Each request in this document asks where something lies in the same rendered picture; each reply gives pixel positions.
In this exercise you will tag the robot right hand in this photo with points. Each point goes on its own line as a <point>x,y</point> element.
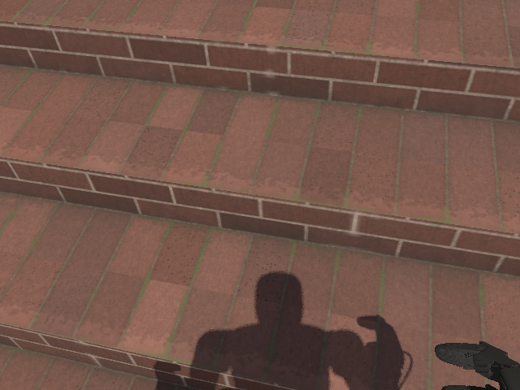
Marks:
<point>485,359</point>

